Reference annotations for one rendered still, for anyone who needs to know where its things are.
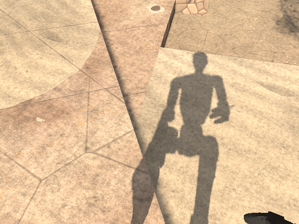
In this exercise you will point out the right robot hand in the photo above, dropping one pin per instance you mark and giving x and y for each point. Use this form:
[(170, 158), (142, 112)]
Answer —
[(265, 218)]

